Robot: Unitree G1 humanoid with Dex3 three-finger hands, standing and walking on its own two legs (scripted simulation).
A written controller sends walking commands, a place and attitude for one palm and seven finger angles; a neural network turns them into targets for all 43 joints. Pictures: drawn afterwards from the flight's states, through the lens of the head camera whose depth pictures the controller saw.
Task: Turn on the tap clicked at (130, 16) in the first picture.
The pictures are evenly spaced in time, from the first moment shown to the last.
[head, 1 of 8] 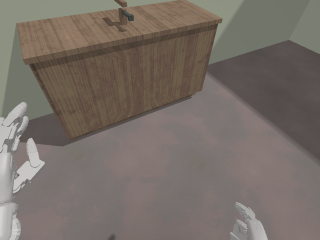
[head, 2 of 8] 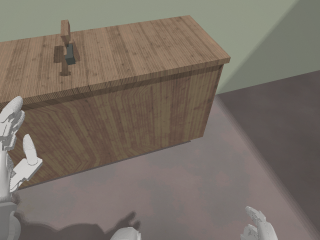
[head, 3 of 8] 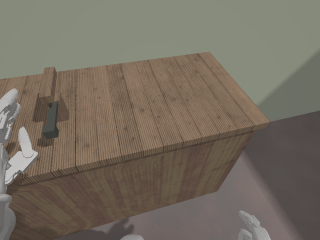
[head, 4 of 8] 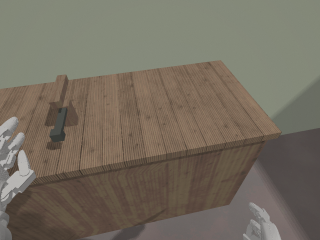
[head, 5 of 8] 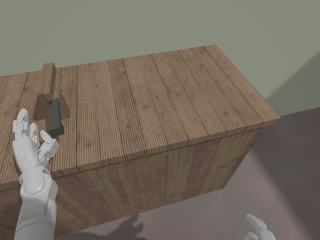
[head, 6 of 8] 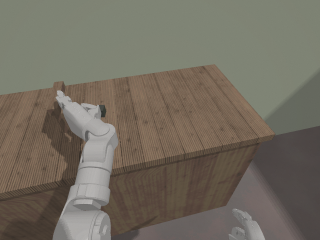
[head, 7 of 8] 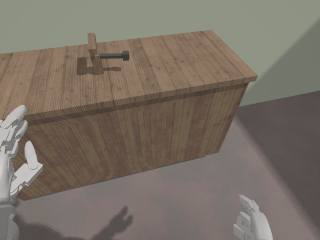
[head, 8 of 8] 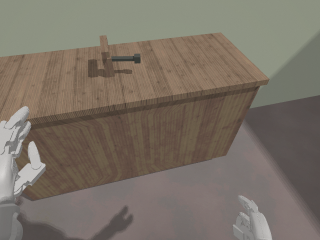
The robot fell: no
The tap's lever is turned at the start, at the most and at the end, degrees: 0 78 78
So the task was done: yes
